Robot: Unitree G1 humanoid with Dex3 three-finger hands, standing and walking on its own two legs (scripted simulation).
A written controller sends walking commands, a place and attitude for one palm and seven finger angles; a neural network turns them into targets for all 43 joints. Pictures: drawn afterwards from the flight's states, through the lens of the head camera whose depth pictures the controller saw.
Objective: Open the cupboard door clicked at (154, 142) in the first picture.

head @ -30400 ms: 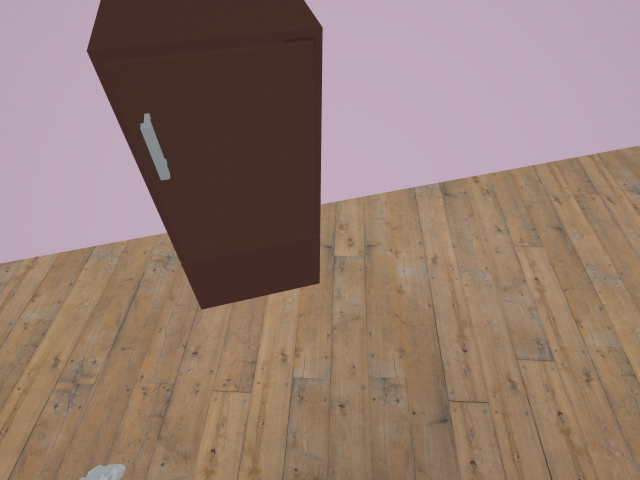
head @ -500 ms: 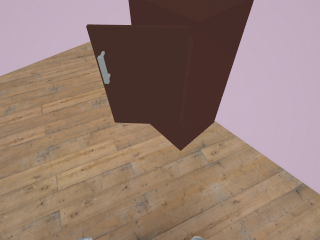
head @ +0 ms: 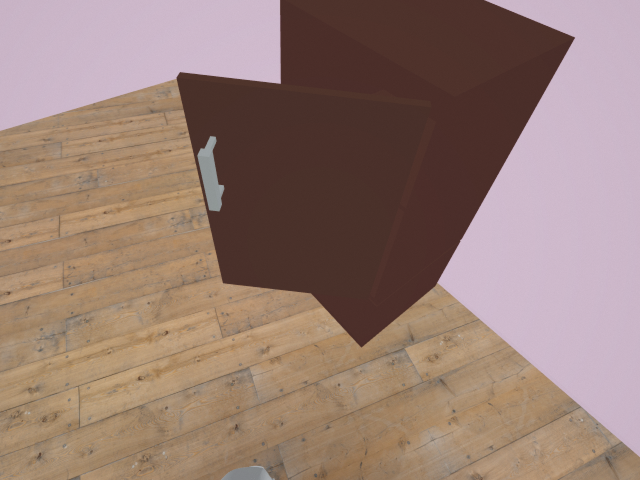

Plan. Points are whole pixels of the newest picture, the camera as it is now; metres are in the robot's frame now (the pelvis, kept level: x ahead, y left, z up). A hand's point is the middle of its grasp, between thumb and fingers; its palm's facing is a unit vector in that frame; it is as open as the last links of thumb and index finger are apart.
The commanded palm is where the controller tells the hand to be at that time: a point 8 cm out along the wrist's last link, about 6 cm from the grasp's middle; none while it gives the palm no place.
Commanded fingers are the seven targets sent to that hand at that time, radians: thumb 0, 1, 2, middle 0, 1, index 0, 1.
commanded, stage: come to a stop and stand still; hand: left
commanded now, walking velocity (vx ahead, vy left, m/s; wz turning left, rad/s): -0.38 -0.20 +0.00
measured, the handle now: (213, 174) +0.60 +0.26 -0.02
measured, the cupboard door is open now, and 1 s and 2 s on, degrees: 45 45 45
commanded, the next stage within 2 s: look again from close up in 0.86 s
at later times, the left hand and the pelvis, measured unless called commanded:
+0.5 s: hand out of the picture +0.09 +0.16 -0.16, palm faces -0.01 -0.97 -0.24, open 7.4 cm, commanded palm none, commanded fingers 0.00 0.90 0.90 -0.20 -0.30 -0.20 -0.30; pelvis +0.01 -0.04 +0.01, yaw +0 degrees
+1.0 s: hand out of the picture +0.02 +0.12 -0.16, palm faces +0.02 -0.98 -0.19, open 7.4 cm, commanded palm none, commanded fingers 0.00 0.90 0.90 -0.20 -0.30 -0.20 -0.30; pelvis +0.02 -0.05 +0.02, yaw -1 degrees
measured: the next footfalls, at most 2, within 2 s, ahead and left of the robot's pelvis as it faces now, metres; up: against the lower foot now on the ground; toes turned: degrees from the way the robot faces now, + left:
right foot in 0.40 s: +0.04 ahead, -0.17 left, +0.00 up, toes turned -3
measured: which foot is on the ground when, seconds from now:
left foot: down 0.00-1.00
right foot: up 0.00-0.38, down 0.40-1.00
